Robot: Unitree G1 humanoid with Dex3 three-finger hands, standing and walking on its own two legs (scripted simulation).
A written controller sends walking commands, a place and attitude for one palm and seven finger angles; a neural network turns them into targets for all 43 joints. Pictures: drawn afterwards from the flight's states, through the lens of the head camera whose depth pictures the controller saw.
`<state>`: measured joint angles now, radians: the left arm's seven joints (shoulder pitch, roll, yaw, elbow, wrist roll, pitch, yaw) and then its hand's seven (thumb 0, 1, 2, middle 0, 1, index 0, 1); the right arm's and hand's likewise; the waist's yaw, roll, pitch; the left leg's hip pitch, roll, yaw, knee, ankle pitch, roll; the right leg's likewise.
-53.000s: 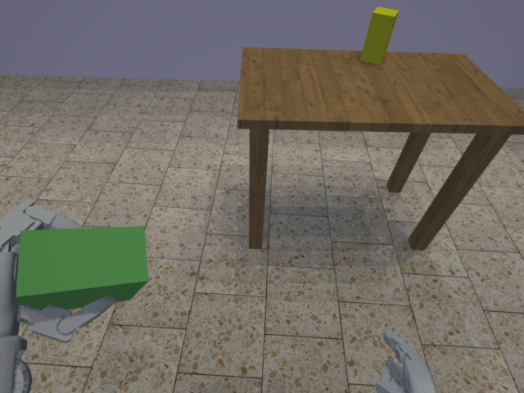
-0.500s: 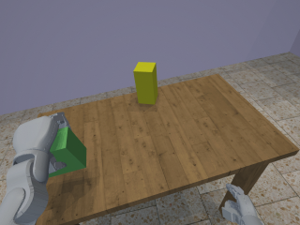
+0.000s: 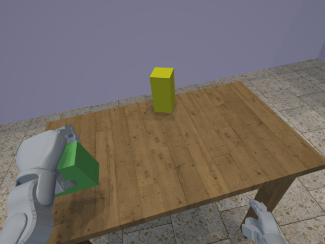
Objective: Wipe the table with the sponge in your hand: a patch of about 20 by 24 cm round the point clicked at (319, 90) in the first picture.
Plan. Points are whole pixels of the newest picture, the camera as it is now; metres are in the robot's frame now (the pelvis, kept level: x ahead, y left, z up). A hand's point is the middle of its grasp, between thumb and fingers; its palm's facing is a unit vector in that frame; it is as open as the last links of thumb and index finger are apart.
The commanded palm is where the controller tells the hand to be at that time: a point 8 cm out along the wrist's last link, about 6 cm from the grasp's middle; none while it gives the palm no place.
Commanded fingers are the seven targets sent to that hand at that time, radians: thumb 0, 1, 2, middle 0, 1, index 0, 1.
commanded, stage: bring the sponge back beside the body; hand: left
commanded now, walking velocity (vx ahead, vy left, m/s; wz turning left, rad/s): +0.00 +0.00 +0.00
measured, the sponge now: (69, 173) +0.22 +0.28 +0.09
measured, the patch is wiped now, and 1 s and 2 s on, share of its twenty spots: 1.00 1.00 1.00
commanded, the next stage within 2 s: step back with the hand held close in 1.30 s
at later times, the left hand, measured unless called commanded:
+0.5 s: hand (62, 174) +0.20 +0.27 +0.12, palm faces +0.11 -0.19 -0.98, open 10.2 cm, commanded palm +0.17 +0.26 +0.20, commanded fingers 0.00 0.10 1.30 -1.20 -1.60 -1.20 -1.60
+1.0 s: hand (56, 184) +0.18 +0.27 +0.11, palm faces +0.06 -0.16 -0.99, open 10.2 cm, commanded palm +0.15 +0.28 +0.19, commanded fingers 0.00 0.10 1.30 -1.20 -1.60 -1.20 -1.60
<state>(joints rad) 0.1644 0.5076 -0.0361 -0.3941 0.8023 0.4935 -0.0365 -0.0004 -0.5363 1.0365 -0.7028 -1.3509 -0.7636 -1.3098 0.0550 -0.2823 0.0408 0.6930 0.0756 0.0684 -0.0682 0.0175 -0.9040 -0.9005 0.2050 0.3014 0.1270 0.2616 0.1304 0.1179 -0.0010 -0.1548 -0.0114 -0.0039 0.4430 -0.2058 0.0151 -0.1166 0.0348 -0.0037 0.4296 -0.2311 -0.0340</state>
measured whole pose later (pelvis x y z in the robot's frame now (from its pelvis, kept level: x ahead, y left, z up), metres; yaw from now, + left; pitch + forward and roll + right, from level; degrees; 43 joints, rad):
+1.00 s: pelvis +0.00 +0.00 +0.00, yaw +0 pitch -5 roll -1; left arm 0.36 0.53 -0.01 -0.43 0.82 0.39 -0.04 0.00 -0.54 1.04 -0.70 -1.35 -0.76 -1.31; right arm 0.08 -0.28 0.04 0.69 0.05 0.04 -0.07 0.02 -0.90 -0.90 0.21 0.30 0.15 0.28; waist 0.13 0.11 0.00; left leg -0.15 -0.01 -0.01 0.46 -0.22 0.01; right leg -0.10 0.04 -0.01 0.42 -0.24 -0.04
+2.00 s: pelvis -0.01 +0.03 -0.01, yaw +2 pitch +3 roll -2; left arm 0.48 0.39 0.34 -0.52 -0.08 -0.05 0.12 0.00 -0.55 1.05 -0.70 -1.36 -0.76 -1.33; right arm 0.22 -0.24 0.04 0.55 0.02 -0.03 -0.09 0.02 -0.90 -0.90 0.21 0.30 0.20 0.29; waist 0.02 0.01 -0.04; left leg -0.41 -0.03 -0.03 0.61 -0.25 0.05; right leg -0.33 0.02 -0.03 0.54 -0.25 0.01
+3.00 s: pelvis -0.15 +0.03 -0.02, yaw +4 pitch +5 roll -3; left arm 0.41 0.42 0.33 -0.55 -0.06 -0.17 0.12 -0.01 -0.57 1.06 -0.72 -1.37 -0.77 -1.33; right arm 0.20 -0.26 0.01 0.57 0.03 -0.03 -0.09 0.02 -0.90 -0.90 0.21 0.30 0.20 0.30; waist -0.03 -0.05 -0.09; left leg -0.38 0.02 -0.04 0.73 -0.35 0.00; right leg -0.40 -0.01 -0.01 0.60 -0.29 0.05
